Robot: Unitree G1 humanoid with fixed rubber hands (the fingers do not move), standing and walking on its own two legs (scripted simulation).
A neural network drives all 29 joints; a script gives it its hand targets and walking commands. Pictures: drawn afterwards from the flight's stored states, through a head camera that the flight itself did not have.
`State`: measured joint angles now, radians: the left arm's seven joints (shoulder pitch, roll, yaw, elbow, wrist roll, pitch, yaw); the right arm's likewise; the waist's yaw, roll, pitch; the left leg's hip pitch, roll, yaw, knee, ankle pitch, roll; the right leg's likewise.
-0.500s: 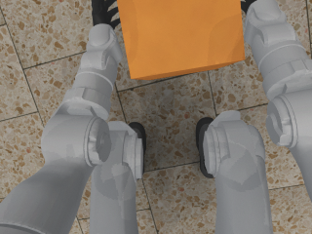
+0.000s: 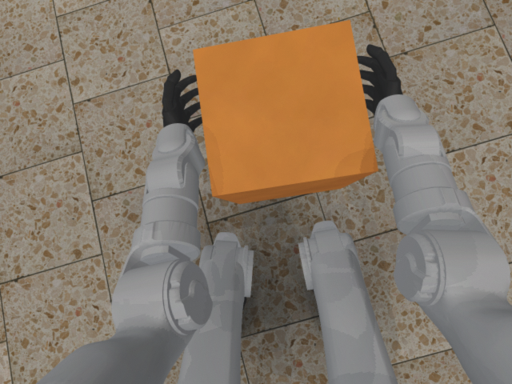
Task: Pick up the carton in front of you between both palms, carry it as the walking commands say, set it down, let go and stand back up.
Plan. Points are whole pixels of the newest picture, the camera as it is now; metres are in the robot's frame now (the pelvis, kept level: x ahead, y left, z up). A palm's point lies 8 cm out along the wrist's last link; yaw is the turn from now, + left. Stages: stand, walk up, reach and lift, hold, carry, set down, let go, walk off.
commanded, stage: reach and lift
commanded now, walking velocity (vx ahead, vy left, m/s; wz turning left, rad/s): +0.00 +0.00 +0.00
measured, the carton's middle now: (281, 133) +0.48 -0.04 -0.14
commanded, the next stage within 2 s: none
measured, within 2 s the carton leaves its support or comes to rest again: neither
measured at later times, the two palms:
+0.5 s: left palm (119, 99) +0.46 +0.12 +0.08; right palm (427, 69) +0.45 -0.18 +0.08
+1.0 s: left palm out of the picture +0.43 +0.13 +0.25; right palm out of the picture +0.41 -0.17 +0.24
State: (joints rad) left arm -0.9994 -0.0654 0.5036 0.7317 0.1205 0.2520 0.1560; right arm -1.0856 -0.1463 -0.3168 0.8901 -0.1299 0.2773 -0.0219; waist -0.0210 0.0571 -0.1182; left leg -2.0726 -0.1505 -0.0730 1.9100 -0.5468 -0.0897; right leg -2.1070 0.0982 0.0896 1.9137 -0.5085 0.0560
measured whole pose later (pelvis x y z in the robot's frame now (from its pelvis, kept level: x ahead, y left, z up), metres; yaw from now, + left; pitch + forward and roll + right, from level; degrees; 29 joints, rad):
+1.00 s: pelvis +0.10 +0.00 +0.27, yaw -2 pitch +19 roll +0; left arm -0.35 -0.16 0.33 0.56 0.17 0.26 0.08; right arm -0.36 0.09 -0.28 0.58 -0.18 0.29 -0.02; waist -0.01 0.02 -0.20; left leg -0.81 -0.09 -0.15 0.89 -0.40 -0.02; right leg -0.84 0.07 0.13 0.88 -0.37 0.02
